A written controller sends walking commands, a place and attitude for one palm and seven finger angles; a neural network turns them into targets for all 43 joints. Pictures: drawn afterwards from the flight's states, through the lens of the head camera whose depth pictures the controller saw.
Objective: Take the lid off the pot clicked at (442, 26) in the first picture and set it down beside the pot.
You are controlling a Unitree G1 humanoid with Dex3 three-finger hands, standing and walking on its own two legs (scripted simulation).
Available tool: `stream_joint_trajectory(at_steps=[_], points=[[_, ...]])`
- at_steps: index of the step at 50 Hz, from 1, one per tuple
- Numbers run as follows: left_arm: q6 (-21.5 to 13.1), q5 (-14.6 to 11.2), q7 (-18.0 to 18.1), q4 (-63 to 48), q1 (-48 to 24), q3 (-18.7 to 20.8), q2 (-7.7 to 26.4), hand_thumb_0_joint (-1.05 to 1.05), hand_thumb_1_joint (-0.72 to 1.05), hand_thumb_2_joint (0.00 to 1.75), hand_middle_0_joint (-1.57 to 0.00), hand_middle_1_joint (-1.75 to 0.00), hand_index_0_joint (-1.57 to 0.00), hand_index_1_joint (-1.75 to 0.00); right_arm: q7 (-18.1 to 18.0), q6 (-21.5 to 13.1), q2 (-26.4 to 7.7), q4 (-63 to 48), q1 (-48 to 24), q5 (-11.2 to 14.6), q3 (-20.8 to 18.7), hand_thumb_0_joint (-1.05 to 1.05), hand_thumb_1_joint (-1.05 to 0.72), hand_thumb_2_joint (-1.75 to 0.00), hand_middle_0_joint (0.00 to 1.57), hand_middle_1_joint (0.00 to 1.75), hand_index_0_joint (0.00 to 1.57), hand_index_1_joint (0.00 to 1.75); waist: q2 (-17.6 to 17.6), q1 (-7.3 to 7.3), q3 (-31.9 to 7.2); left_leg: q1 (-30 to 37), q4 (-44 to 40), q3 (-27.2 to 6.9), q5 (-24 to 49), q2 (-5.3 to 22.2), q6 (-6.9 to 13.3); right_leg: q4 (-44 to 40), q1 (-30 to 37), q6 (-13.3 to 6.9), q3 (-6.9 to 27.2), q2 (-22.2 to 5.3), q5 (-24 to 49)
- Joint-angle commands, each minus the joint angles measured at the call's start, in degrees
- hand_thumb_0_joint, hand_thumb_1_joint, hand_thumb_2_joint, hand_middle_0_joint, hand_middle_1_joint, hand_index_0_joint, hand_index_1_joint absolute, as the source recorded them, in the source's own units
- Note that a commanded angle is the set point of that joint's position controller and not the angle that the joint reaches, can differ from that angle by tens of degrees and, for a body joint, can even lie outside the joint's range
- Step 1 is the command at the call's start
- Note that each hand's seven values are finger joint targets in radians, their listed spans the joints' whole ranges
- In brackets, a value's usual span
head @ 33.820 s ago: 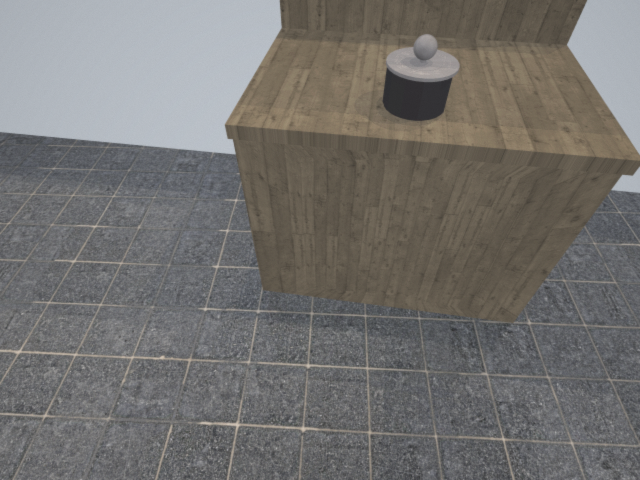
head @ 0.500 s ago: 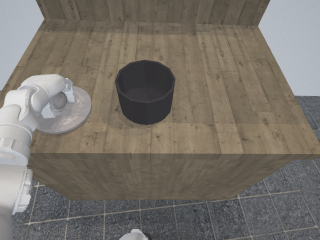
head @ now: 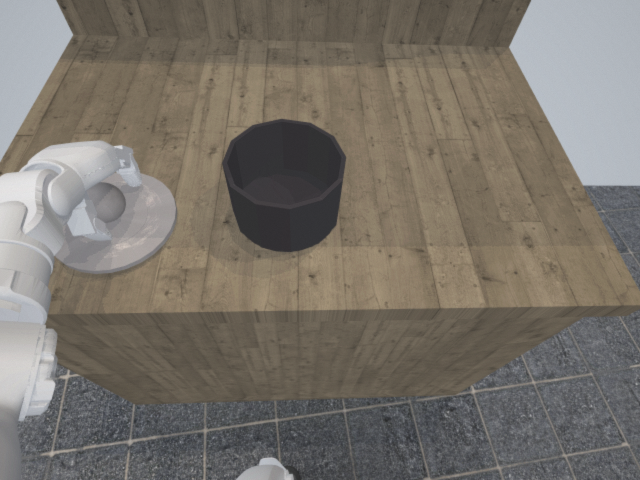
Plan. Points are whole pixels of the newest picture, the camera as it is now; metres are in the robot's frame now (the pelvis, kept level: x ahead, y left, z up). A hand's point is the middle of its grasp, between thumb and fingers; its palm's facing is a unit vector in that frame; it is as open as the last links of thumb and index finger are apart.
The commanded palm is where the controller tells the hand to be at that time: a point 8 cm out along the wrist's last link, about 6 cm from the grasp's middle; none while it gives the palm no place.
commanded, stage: open the fingers wide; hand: left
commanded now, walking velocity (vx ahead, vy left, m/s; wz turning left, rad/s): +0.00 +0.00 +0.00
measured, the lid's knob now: (103, 202) +0.46 +0.29 +0.04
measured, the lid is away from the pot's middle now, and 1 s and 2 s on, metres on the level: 0.24 0.24 0.24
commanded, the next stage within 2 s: raise the empty hand in 0.16 s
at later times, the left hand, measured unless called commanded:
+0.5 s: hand (80, 192) +0.45 +0.30 +0.08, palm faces -0.40 -0.08 -0.91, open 11.0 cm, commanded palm +0.46 +0.28 +0.16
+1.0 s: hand (68, 154) +0.46 +0.29 +0.14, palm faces -0.36 -0.07 -0.93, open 11.0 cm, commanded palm +0.46 +0.28 +0.21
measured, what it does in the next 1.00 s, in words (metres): stands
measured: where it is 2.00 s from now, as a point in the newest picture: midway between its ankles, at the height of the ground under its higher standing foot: outside the picture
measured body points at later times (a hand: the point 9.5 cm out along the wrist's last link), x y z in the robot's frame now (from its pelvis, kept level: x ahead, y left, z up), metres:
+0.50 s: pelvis +0.00 +0.00 +0.00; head +0.08 +0.01 +0.45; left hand +0.46 +0.30 +0.13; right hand +0.05 -0.27 -0.12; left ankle +0.04 +0.05 -0.72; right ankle -0.04 -0.16 -0.72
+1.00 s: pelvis +0.00 +0.00 +0.01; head +0.07 +0.01 +0.45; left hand +0.47 +0.29 +0.19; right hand +0.07 -0.27 -0.11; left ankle +0.04 +0.05 -0.72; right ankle -0.04 -0.16 -0.72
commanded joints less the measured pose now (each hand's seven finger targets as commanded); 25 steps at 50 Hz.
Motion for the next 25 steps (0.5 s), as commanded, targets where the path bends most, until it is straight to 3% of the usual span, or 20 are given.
stream_joint_trajectory(at_steps=[1, 2, 3, 4, 5, 6, 8, 9, 11, 12, 15, 16, 17, 18, 19, 20, 22, 23, 25], points=[[-0.4, 0.1, 2.4, -14.5, -28.8, 5.1, 17.7, 0.00, -0.05, 0.73, -0.38, -0.79, -0.38, -0.79, -0.7, -1.0, -10.5, -4.5, 4.9, -0.3, -3.7, 0.00, -0.90, -0.90, 0.20, 0.30, 0.20, 0.30, 7.1, -0.76, -25.3, 36.1, -2.8, -6.8, 16.9, 1.4, -1.3, -4.1, -10.8, -4.4, -3.7, 3.9, 11.4], [-0.4, 0.1, 2.3, -14.0, -28.5, 2.9, 14.5, 0.00, -0.05, 0.73, -0.38, -0.79, -0.38, -0.79, -0.6, -1.1, -10.3, -4.2, 5.0, -0.4, -3.9, 0.00, -0.90, -0.90, 0.20, 0.30, 0.20, 0.30, 7.0, -1.27, -24.8, 37.2, -2.4, -6.8, 17.4, 1.6, -1.4, -4.2, -12.4, -4.3, -3.9, 4.1, 11.0], [-0.6, 0.2, 2.5, -14.7, -27.9, 5.0, 16.8, 0.00, -0.05, 0.73, -0.39, -0.79, -0.39, -0.79, -0.5, -1.0, -10.6, -4.2, 5.1, -0.4, -3.9, 0.00, -0.90, -0.90, 0.20, 0.30, 0.20, 0.30, 7.4, -0.78, -24.9, 38.2, -2.8, -7.8, 17.7, 2.2, -1.8, -4.2, -13.0, -4.3, -4.0, 4.1, 10.2], [-1.2, -0.1, 2.3, -16.6, -28.1, 5.2, 17.0, 0.00, -0.05, 0.73, -0.38, -0.79, -0.38, -0.79, -0.5, -1.2, -10.5, -4.6, 4.8, -0.6, -3.8, 0.00, -0.90, -0.90, 0.20, 0.30, 0.20, 0.30, 8.6, -0.39, -26.0, 39.3, -2.5, -7.9, 21.4, 2.1, -1.8, -4.2, -12.3, -4.6, -3.8, 3.9, 11.7], [-1.0, -0.2, 2.5, -14.5, -25.6, 6.7, 17.9, 0.00, -0.05, 0.73, -0.38, -0.79, -0.38, -0.79, -0.4, -1.0, -10.2, -4.5, 5.2, -0.7, -3.9, 0.00, -0.90, -0.90, 0.20, 0.30, 0.20, 0.30, 6.8, -0.24, -26.6, 38.8, -1.8, -7.4, 21.8, 1.9, -1.5, -4.1, -11.2, -4.3, -3.9, 4.1, 12.1], [-0.8, -0.4, 2.5, -13.4, -24.5, 5.4, 16.3, 0.00, -0.05, 0.73, -0.39, -0.79, -0.39, -0.79, -0.3, -0.8, -10.2, -4.6, 5.2, -0.5, -3.9, 0.00, -0.90, -0.90, 0.20, 0.30, 0.20, 0.30, 5.4, -0.62, -26.3, 37.7, -1.7, -7.1, 21.9, 1.6, -1.5, -4.1, -10.9, -4.2, -3.8, 4.2, 12.9], [0.2, -0.9, 2.5, -6.8, -20.8, 4.8, 15.2, 0.00, -0.06, 0.74, -0.39, -0.79, -0.39, -0.79, -0.1, -0.5, -10.4, -4.4, 5.0, -0.2, -3.7, 0.00, -0.90, -0.90, 0.20, 0.30, 0.20, 0.30, 1.0, -0.89, -21.4, 32.0, -2.3, -5.9, 15.7, 1.4, -1.2, -4.4, -11.3, -3.9, -3.8, 4.1, 11.4], [0.0, -1.0, 2.5, -7.5, -21.4, 6.9, 17.9, 0.00, -0.06, 0.74, -0.39, -0.78, -0.39, -0.78, 0.0, -0.6, -10.8, -4.6, 4.9, -0.1, -3.5, 0.00, -0.90, -0.90, 0.20, 0.30, 0.20, 0.30, 0.8, -0.07, -20.8, 30.6, -2.6, -5.7, 16.0, 1.3, -1.0, -4.2, -9.9, -4.2, -3.6, 3.7, 12.6], [0.5, -0.1, 2.7, -10.5, -25.2, 4.6, 16.2, 0.00, -0.06, 0.76, -0.39, -0.77, -0.39, -0.77, 0.3, -0.1, -10.6, -4.7, 4.4, -0.2, -3.6, 0.00, -0.90, -0.90, 0.20, 0.30, 0.20, 0.30, 2.7, -0.48, -22.6, 31.9, -2.7, -5.7, 15.4, 1.3, -1.2, -4.0, -10.3, -4.2, -3.7, 3.8, 12.0], [0.2, 0.2, 2.8, -14.4, -26.9, 4.8, 16.5, 0.00, -0.07, 0.76, -0.40, -0.77, -0.40, -0.77, 0.3, -0.1, -10.5, -5.1, 4.2, -0.3, -3.9, 0.00, -0.90, -0.90, 0.20, 0.30, 0.20, 0.30, 5.4, -0.40, -24.4, 34.8, -2.7, -6.3, 17.3, 1.5, -1.4, -4.1, -10.6, -4.3, -3.8, 3.9, 11.9], [-1.3, 0.0, 2.8, -23.0, -29.4, 8.0, 20.3, 0.00, -0.07, 0.76, -0.40, -0.77, -0.40, -0.77, 0.1, -0.2, -10.0, -6.1, 3.9, -0.9, -4.0, 0.00, -0.90, -0.90, 0.20, 0.30, 0.20, 0.30, 9.6, -0.06, -30.9, 41.8, -1.2, -6.9, 27.6, 1.8, -1.7, -3.9, -8.8, -4.3, -3.4, 4.1, 15.8], [-1.1, 0.0, 3.1, -18.6, -25.1, 9.4, 20.9, 0.00, -0.07, 0.76, -0.40, -0.77, -0.40, -0.77, -0.1, -0.2, -9.7, -6.3, 4.4, -0.8, -4.0, 0.00, -0.90, -0.90, 0.20, 0.30, 0.20, 0.30, 7.4, 0.00, -30.3, 41.0, -1.1, -7.1, 27.1, 1.6, -1.6, -3.9, -8.3, -4.1, -3.6, 4.3, 15.2], [-0.7, -0.6, 2.9, -15.4, -24.4, 8.1, 19.5, 0.00, -0.07, 0.76, -0.40, -0.77, -0.40, -0.77, -0.2, -0.1, -9.9, -5.9, 4.2, -0.5, -3.7, 0.00, -0.90, -0.90, 0.20, 0.30, 0.20, 0.30, 5.6, -0.48, -27.0, 38.2, -1.6, -6.5, 23.6, 1.5, -1.5, -4.3, -8.9, -4.0, -3.7, 4.2, 14.4], [-0.1, -1.0, 3.0, -10.5, -21.7, 9.1, 20.3, 0.00, -0.07, 0.76, -0.40, -0.77, -0.40, -0.77, -0.3, -0.1, -10.2, -5.6, 4.2, -0.2, -3.5, 0.00, -0.90, -0.90, 0.20, 0.30, 0.20, 0.30, 1.6, -0.33, -23.9, 34.1, -2.3, -6.0, 18.1, 1.3, -1.0, -4.6, -8.4, -3.8, -3.7, 4.2, 13.0], [0.1, -1.2, 2.7, -10.8, -23.3, 8.8, 21.2, 0.00, -0.07, 0.76, -0.40, -0.77, -0.40, -0.77, -0.3, -0.1, -10.7, -5.6, 4.1, 0.0, -3.2, 0.00, -0.90, -0.90, 0.20, 0.30, 0.20, 0.30, 2.3, -0.09, -22.6, 32.2, -3.2, -5.7, 16.5, 1.1, -0.9, -4.9, -7.9, -4.1, -3.5, 3.6, 13.3], [1.1, -0.9, 2.7, -10.7, -25.3, 6.7, 19.3, 0.00, -0.07, 0.76, -0.40, -0.77, -0.40, -0.77, -0.2, 0.1, -10.5, -5.4, 3.4, 0.1, -3.2, 0.00, -0.90, -0.90, 0.20, 0.30, 0.20, 0.30, 2.4, -0.55, -21.1, 31.7, -3.8, -5.7, 13.7, 1.3, -0.9, -4.9, -8.7, -4.0, -3.6, 3.7, 11.4], [2.1, -0.6, 2.4, -13.8, -28.6, 2.2, 14.0, 0.00, -0.07, 0.76, -0.40, -0.77, -0.40, -0.77, 0.2, -0.3, -10.1, -5.4, 3.2, 0.2, -3.6, 0.00, -0.90, -0.90, 0.20, 0.30, 0.20, 0.30, 6.1, -1.02, -20.7, 35.2, -4.4, -6.7, 12.7, 1.7, -1.3, -5.4, -11.5, -4.1, -4.0, 3.8, 9.1], [2.2, -0.5, 2.1, -14.5, -29.0, 1.9, 13.7, 0.00, -0.07, 0.76, -0.40, -0.77, -0.40, -0.77, 0.4, -0.5, -10.1, -5.6, 3.1, 0.2, -3.6, 0.00, -0.90, -0.90, 0.20, 0.30, 0.20, 0.30, 7.0, -0.86, -20.8, 36.3, -4.6, -7.7, 12.9, 1.8, -1.5, -5.6, -12.0, -4.3, -4.1, 3.9, 8.5], [1.5, -1.0, 1.0, -18.7, -29.9, 4.1, 16.4, 0.00, -0.07, 0.76, -0.40, -0.77, -0.40, -0.77, 0.3, -0.6, -10.0, -6.2, 2.9, -0.1, -3.6, 0.00, -0.90, -0.90, 0.20, 0.30, 0.20, 0.30, 7.6, -0.41, -25.0, 39.5, -3.6, -7.5, 18.2, 1.5, -1.1, -5.8, -8.9, -4.3, -3.7, 3.8, 11.5]])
